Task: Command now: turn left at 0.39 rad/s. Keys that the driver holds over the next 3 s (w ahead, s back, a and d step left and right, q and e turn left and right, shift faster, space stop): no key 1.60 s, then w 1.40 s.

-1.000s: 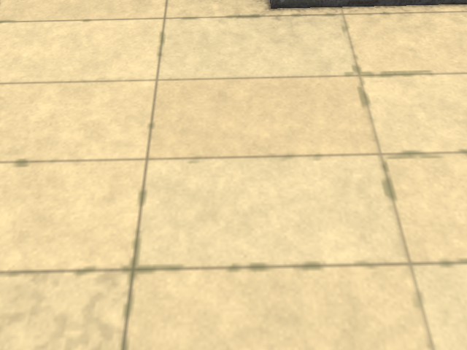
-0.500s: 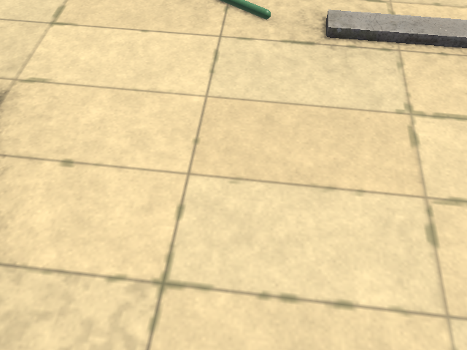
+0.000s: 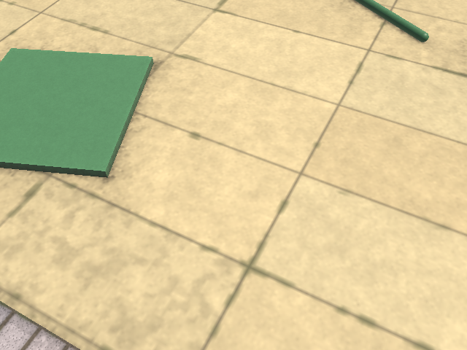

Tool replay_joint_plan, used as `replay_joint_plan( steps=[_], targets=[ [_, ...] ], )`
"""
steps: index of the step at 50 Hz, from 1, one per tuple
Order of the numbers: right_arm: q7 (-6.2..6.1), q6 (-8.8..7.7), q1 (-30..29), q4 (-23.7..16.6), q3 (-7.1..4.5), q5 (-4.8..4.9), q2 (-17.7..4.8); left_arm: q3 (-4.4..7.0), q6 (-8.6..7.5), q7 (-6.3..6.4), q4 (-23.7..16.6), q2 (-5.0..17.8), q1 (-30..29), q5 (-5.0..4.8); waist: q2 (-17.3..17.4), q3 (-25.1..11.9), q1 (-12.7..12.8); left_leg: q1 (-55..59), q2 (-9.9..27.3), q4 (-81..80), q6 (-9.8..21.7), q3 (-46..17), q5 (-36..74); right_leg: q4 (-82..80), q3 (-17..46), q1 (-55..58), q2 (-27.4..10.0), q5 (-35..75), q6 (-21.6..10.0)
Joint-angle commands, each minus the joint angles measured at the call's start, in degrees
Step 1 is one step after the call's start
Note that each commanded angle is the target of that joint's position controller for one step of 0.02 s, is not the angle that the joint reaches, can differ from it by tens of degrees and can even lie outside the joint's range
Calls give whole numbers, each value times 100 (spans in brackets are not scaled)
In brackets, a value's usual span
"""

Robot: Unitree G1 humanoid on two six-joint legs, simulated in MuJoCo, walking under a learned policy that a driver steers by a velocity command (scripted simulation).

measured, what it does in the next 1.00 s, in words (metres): steps on the spot: left foot, then right foot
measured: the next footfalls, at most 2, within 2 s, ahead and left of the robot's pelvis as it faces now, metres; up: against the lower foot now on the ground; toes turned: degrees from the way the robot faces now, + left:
left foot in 0.10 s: +0.04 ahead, +0.11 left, +0.00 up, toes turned +3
right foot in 0.46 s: +0.02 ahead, -0.09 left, +0.00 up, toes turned +5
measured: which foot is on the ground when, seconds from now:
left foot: up 0.00-0.08, down 0.10-1.00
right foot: down 0.00-0.10, up 0.12-0.44, down 0.46-1.00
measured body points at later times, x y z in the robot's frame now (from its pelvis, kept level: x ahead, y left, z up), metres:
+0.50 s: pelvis -0.01 +0.02 +0.00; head +0.00 +0.02 +0.45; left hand +0.05 +0.28 -0.13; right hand +0.14 -0.21 -0.13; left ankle +0.00 +0.11 -0.74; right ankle -0.02 -0.10 -0.74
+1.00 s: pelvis +0.00 -0.01 +0.00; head +0.00 -0.02 +0.45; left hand +0.02 +0.23 -0.14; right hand +0.03 -0.25 -0.16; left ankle +0.00 +0.11 -0.74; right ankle -0.02 -0.10 -0.74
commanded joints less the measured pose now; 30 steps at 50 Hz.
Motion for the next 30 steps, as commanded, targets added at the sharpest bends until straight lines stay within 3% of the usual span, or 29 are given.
replay_joint_plan(
  steps=[1,3,4,5,6,7,8,9,11,14,16,20,22,23,24,25,26,28,30],
  targets=[
    [-70,-121,-183,-460,-42,36,-368,255,-52,-67,-274,1008,4,-9,-964,-490,2,191,-169,-670,193,306,-183,-448,1217,400,-1489,1960,-937],
    [-134,-184,148,-347,0,5,-273,265,-5,-93,-271,1029,-157,-84,-832,-606,-245,903,-246,-1852,348,423,491,-1,1088,262,-1368,1953,-701],
    [-185,-252,324,-287,11,-69,-336,254,14,-98,-234,977,-87,-103,-588,-662,-355,1581,-102,-2723,414,116,1253,329,938,-125,-1250,1622,-372],
    [-246,-350,639,-251,-37,-188,-721,168,24,-124,-334,641,55,-78,433,-973,-327,2552,1108,-3186,615,-1387,1700,1449,486,-981,-808,307,71],
    [-235,-392,495,-291,-135,-63,-1285,62,117,-86,-541,311,-14,-62,1206,-599,-254,2138,2264,-3156,1420,-2770,3250,1902,447,-1940,115,-2068,333],
    [-263,-422,611,-171,-110,13,-1080,124,215,-51,-443,625,-85,-19,679,-599,-386,1910,2129,-3034,1741,-2393,3184,2501,1090,-1744,-78,-2022,379],
    [-287,-442,230,-194,18,29,-721,129,237,-84,-384,614,-25,-115,630,-500,-178,1702,1797,-3115,1664,-1918,2971,2643,1226,-1650,-85,-1653,393],
    [-317,-437,-134,-218,100,3,-483,130,221,-103,-268,602,79,-134,593,-384,-14,1486,1442,-3219,1434,-1503,2699,2521,1262,-1477,-129,-1250,423],
    [-403,-492,-274,-180,145,-15,-371,155,216,-119,-90,671,280,8,695,-527,37,1483,1091,-3092,1280,-1016,3498,2668,1121,-1192,-43,-806,493],
    [-386,-518,-130,-20,170,-5,-386,98,245,-129,-34,503,245,-44,482,-625,-20,1409,1011,-3006,1237,-837,3432,2373,1091,-886,5,-734,537],
    [-361,-501,-109,55,167,-26,-432,52,265,-134,-42,399,64,-69,572,-526,-110,1282,953,-3009,1200,-887,2810,1914,1026,-708,63,-745,518],
    [-357,-477,-31,202,185,-61,-421,39,235,-63,32,403,49,-125,642,-397,-182,1259,971,-2897,1196,-1226,2016,795,989,-467,141,-769,391],
    [-395,-479,-44,291,216,-30,-367,-8,139,-1,188,293,293,-80,385,-485,-23,941,894,-2749,913,-1265,1931,-390,1071,379,22,419,299],
    [-395,-516,85,363,265,-17,-228,-7,49,29,223,407,366,-10,156,-603,-56,689,803,-2674,668,-1238,1812,-558,1543,861,-395,705,241],
    [-372,-552,298,416,251,10,-186,47,-16,35,216,733,151,-19,-373,-425,-374,725,419,-2745,550,-910,1606,-423,1887,607,-713,1102,110],
    [-375,-550,193,562,248,-1,-212,29,-54,-16,254,592,-61,-94,-568,-276,-293,1193,273,-2920,476,-786,1509,-491,1867,7,-645,771,47],
    [-386,-540,99,664,217,-15,-313,-9,-97,-43,288,432,-67,-95,-514,-195,-194,1442,303,-2831,447,-803,1616,-607,1775,-137,-546,553,98],
    [-371,-537,90,804,185,-12,-358,-17,-127,-22,428,431,28,-82,-604,-252,-183,1616,361,-2736,491,-794,1785,-717,1706,-104,-451,486,147],
    [-360,-548,166,989,195,-14,-289,-21,-141,-3,530,400,57,-92,-460,-220,-194,1513,388,-2802,473,-791,1766,-750,1706,21,-444,443,134]
  ],
)
Over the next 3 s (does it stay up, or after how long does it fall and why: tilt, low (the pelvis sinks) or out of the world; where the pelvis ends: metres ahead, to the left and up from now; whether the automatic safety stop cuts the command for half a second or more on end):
stays up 0.68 0.13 -0.13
